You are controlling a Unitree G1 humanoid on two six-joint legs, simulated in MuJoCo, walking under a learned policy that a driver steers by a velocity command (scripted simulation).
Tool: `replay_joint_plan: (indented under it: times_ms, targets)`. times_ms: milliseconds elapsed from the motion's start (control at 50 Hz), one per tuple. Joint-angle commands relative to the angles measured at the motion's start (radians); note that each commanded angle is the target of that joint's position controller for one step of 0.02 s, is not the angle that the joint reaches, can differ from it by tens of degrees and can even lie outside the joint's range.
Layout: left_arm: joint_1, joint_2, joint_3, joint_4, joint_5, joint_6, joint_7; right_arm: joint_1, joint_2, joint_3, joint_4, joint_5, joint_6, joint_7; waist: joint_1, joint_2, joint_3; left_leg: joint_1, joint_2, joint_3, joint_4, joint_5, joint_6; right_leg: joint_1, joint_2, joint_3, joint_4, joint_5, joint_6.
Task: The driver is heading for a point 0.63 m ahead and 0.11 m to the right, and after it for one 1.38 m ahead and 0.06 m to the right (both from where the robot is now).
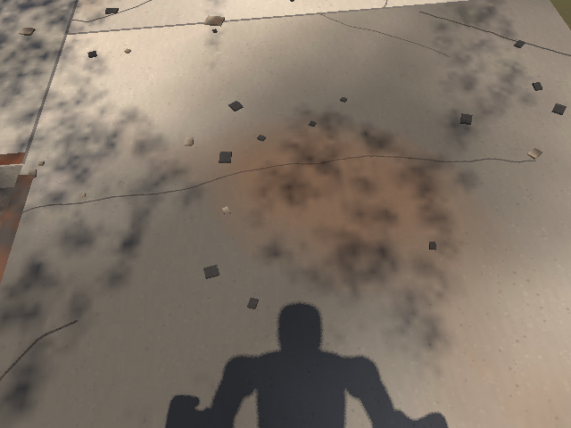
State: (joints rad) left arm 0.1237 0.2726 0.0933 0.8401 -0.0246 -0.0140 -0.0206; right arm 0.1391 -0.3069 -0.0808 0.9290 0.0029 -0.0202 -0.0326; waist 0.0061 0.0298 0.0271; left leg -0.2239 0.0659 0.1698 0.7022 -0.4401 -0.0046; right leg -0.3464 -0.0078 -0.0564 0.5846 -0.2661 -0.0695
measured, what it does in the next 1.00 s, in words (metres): walks ahead, turning right: left foot, then right foot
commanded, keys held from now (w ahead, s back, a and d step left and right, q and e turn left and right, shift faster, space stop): w+e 0.36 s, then w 0.46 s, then no key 0.08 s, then q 0.10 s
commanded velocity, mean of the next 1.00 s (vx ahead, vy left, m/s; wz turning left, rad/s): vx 0.43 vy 0.00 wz -0.31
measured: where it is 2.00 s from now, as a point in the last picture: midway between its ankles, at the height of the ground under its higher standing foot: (375, 373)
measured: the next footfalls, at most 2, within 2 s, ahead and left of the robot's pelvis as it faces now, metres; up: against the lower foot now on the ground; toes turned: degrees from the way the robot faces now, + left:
left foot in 0.40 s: +0.38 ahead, +0.09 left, +0.00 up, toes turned -16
right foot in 0.90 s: +0.56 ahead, -0.25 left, +0.00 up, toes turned -21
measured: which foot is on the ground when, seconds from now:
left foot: up 0.00-0.38, down 0.40-0.90, up 0.92-1.00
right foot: down 0.00-0.42, up 0.44-0.88, down 0.90-1.00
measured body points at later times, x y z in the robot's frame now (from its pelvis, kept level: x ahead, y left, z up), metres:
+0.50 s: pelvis +0.25 +0.01 +0.00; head +0.28 +0.01 +0.45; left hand +0.36 +0.28 -0.13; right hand +0.35 -0.29 -0.10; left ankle +0.34 +0.10 -0.73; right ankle +0.06 -0.08 -0.65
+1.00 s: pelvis +0.48 -0.12 +0.00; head +0.51 -0.15 +0.45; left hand +0.74 +0.06 -0.08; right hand +0.41 -0.39 -0.14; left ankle +0.40 +0.07 -0.64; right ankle +0.52 -0.23 -0.73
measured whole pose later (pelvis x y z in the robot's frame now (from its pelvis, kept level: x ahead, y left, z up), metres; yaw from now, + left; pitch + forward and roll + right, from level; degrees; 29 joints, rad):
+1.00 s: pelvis +0.48 -0.12 +0.00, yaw -17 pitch +2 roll +1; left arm 0.07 0.25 0.04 0.72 0.01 -0.07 -0.02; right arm 0.29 -0.30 -0.05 0.96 0.03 -0.06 0.00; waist -0.05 0.02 0.05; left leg -0.32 0.01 -0.05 1.09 -0.53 -0.03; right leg -0.42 -0.02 -0.05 0.53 -0.14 -0.04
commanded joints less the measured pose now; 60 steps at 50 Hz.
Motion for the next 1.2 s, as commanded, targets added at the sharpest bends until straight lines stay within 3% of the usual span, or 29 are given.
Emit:
replay_joint_plan:
  times_ms: [20,40,60,100,180,260,360,400,420,440,460,480,500,540,580,680,740,820,860,880,900,920,940,960,1000,1020,1060,1120,1200]
  targets:
    - [0.282,0.200,0.049,0.007,0.012,-0.038,0.005,-0.142,-0.078,-0.004,-0.144,0.007,-0.079,0.039,0.100,-0.206,-0.173,-0.665,-0.062,-0.219,0.528,-0.157,0.005,0.634,-0.330,0.686,-0.307,0.095,-0.306]
    - [0.234,0.157,0.039,-0.009,0.004,-0.048,0.008,-0.134,-0.098,-0.009,-0.134,0.024,-0.097,0.056,0.072,-0.165,-0.129,-0.669,-0.022,-0.226,0.490,-0.056,0.025,0.577,-0.294,0.570,-0.302,0.116,-0.260]
    - [0.185,0.146,0.035,-0.024,-0.004,-0.050,0.011,-0.131,-0.107,-0.015,-0.117,0.015,-0.104,0.056,0.045,-0.097,-0.083,-0.632,0.007,-0.216,0.420,0.018,0.024,0.494,-0.261,0.485,-0.313,0.153,-0.222]
    - [0.140,0.116,0.019,-0.044,0.001,-0.051,0.024,-0.145,-0.108,-0.022,-0.109,-0.002,-0.098,0.050,0.011,-0.096,-0.046,-0.518,0.026,-0.209,0.284,0.143,0.000,0.358,-0.217,0.400,-0.353,0.265,-0.188]
    - [0.175,0.177,0.035,-0.050,0.005,-0.052,0.047,-0.218,-0.045,-0.005,-0.134,-0.003,-0.087,0.045,0.021,-0.094,-0.018,-0.415,-0.032,-0.182,0.024,0.338,-0.041,0.248,-0.149,0.304,-0.377,0.321,-0.160]
    - [0.229,0.175,0.038,-0.037,0.004,-0.048,0.047,-0.302,-0.033,0.008,-0.172,0.011,-0.088,0.054,0.063,-0.143,0.014,-0.309,-0.065,-0.183,-0.160,0.471,-0.040,0.176,-0.137,0.306,-0.377,0.211,-0.128]
    - [0.226,0.167,0.040,-0.039,0.000,-0.036,0.053,-0.220,-0.105,-0.012,-0.168,0.016,-0.109,0.059,0.015,-0.175,-0.003,-0.194,-0.060,-0.215,-0.231,0.390,-0.004,0.251,-0.185,0.403,-0.268,0.244,-0.097]
    - [0.212,0.112,0.020,-0.054,0.013,-0.033,0.050,-0.009,-0.155,-0.038,-0.110,-0.001,-0.119,0.054,-0.078,-0.159,-0.133,0.092,-0.035,-0.212,-0.248,0.381,0.056,0.216,-0.101,0.341,-0.034,0.398,-0.053]
    - [0.230,0.062,-0.002,-0.073,0.033,-0.033,0.049,0.159,-0.209,-0.049,-0.093,-0.016,-0.117,0.050,-0.133,-0.036,-0.291,0.354,0.136,-0.407,-0.229,0.289,0.121,0.077,-0.025,0.266,0.260,0.206,-0.015]
    - [0.389,-0.009,-0.018,-0.091,-0.005,-0.048,0.044,0.224,-0.269,-0.066,-0.045,-0.021,-0.106,0.061,-0.043,0.360,-0.371,0.595,0.325,-0.914,-0.397,0.011,0.275,-0.268,0.101,0.206,0.567,-0.309,0.042]
    - [0.370,0.101,0.000,-0.052,-0.022,-0.054,0.046,0.180,-0.157,-0.038,-0.058,0.004,-0.108,0.069,-0.067,0.228,-0.268,0.533,0.307,-0.949,-0.457,-0.171,0.254,-0.373,0.040,0.264,0.689,-0.301,0.037]
    - [0.260,0.147,0.010,-0.073,-0.020,-0.057,0.044,0.115,-0.099,-0.023,-0.075,0.009,-0.105,0.067,-0.081,0.132,-0.143,0.406,0.269,-0.777,-0.457,-0.122,0.215,-0.403,0.004,0.242,0.698,-0.212,0.027]
    - [0.198,0.138,0.008,-0.086,-0.009,-0.059,0.047,0.061,-0.088,-0.016,-0.084,-0.002,-0.101,0.066,-0.063,0.048,-0.085,0.284,0.232,-0.659,-0.462,0.009,0.201,-0.368,-0.036,0.210,0.675,-0.143,0.024]
    - [0.157,0.112,0.010,-0.105,0.006,-0.063,0.040,0.034,-0.058,-0.003,-0.076,-0.020,-0.099,0.060,-0.028,0.052,-0.042,0.146,0.183,-0.527,-0.493,0.184,0.203,-0.303,-0.089,0.196,0.586,-0.073,0.017]
    - [0.160,0.075,0.002,-0.112,0.004,-0.059,0.034,0.051,-0.059,-0.002,-0.061,-0.010,-0.101,0.056,-0.015,0.069,-0.039,0.115,0.173,-0.468,-0.531,0.250,0.221,-0.285,-0.110,0.168,0.509,-0.065,0.023]
    - [0.015,0.040,-0.025,-0.165,0.017,-0.061,0.024,0.094,-0.130,-0.017,-0.042,0.007,-0.093,0.040,-0.042,0.037,0.001,0.088,0.158,-0.329,-0.592,0.379,0.226,-0.298,-0.123,0.106,0.215,0.136,0.063]
    - [-0.070,0.038,-0.034,-0.181,0.010,-0.065,0.012,0.141,-0.143,-0.016,-0.027,0.018,-0.083,0.040,-0.073,0.038,0.010,0.082,0.130,-0.252,-0.578,0.425,0.199,-0.221,-0.086,0.061,0.063,0.252,0.072]
    - [-0.144,0.063,-0.031,-0.216,0.002,-0.067,-0.003,0.205,-0.155,-0.017,0.004,0.028,-0.063,0.040,-0.080,0.051,0.032,0.179,0.184,-0.258,-0.528,0.455,0.176,-0.202,-0.062,0.055,-0.031,0.223,0.042]
    - [-0.067,0.096,-0.014,-0.200,0.016,-0.071,-0.006,0.179,-0.166,-0.018,0.005,0.025,-0.047,0.034,-0.013,0.057,-0.010,0.213,0.167,-0.224,-0.387,0.728,0.136,-0.069,-0.019,0.031,-0.101,0.218,0.010]
    - [0.058,0.134,0.008,-0.159,0.027,-0.072,-0.002,0.179,-0.152,-0.012,0.003,0.023,-0.042,0.031,0.045,0.045,-0.093,0.194,0.119,-0.189,-0.231,0.871,0.104,0.110,0.010,0.009,-0.131,0.276,-0.016]
    - [0.191,0.195,0.027,-0.130,0.040,-0.072,0.006,0.181,-0.113,0.005,-0.017,0.003,-0.044,0.027,0.094,-0.007,-0.212,0.064,0.062,-0.148,-0.014,0.722,0.053,0.356,-0.096,0.101,-0.086,0.525,-0.059]
    - [0.256,0.278,0.036,-0.127,0.063,-0.060,0.015,0.291,-0.006,0.042,-0.029,-0.021,-0.059,0.033,0.063,-0.262,-0.351,-0.306,-0.088,-0.115,0.379,0.097,-0.028,0.718,-0.388,0.470,-0.067,0.790,-0.222]
    - [0.286,0.220,0.022,-0.120,0.047,-0.051,0.008,0.333,-0.051,0.032,0.008,0.005,-0.068,0.035,0.082,-0.272,-0.476,-0.349,-0.113,-0.271,0.554,-0.223,-0.035,0.706,-0.451,0.626,-0.137,0.810,-0.284]
    - [0.219,0.175,0.007,-0.127,0.039,-0.049,0.005,0.269,-0.123,0.009,-0.005,0.036,-0.065,0.035,0.076,-0.190,-0.339,-0.404,-0.065,-0.297,0.607,-0.195,-0.028,0.583,-0.405,0.466,-0.144,0.813,-0.243]
    - [0.091,0.109,-0.014,-0.128,0.037,-0.060,0.003,0.173,-0.097,0.008,-0.021,0.029,-0.043,0.022,0.022,-0.111,-0.168,-0.402,0.009,-0.254,0.501,-0.084,-0.028,0.351,-0.307,0.264,-0.201,0.761,-0.169]
    - [0.043,0.087,-0.019,-0.126,0.041,-0.065,0.003,0.181,-0.091,0.002,-0.017,0.024,-0.021,0.015,-0.013,-0.125,-0.140,-0.332,0.033,-0.251,0.448,-0.039,-0.031,0.253,-0.278,0.203,-0.244,0.719,-0.149]
    - [-0.002,0.093,-0.015,-0.115,0.059,-0.076,0.006,0.210,-0.059,0.000,-0.019,0.018,0.014,0.006,-0.051,-0.140,-0.132,-0.229,0.020,-0.231,0.422,0.041,-0.046,0.136,-0.270,0.134,-0.298,0.717,-0.160]
    - [-0.027,0.127,-0.003,-0.099,0.055,-0.071,0.030,0.150,-0.053,-0.005,-0.073,0.008,0.037,0.001,-0.056,-0.140,-0.105,-0.267,0.029,-0.224,0.320,0.128,-0.056,0.121,-0.287,0.069,-0.344,0.629,-0.176]
    - [-0.028,0.144,0.002,-0.080,0.047,-0.043,0.058,0.061,-0.049,-0.006,-0.128,0.008,0.049,0.020,-0.026,-0.127,-0.089,-0.250,0.040,-0.195,0.170,0.234,-0.049,0.141,-0.286,0.001,-0.375,0.421,-0.164]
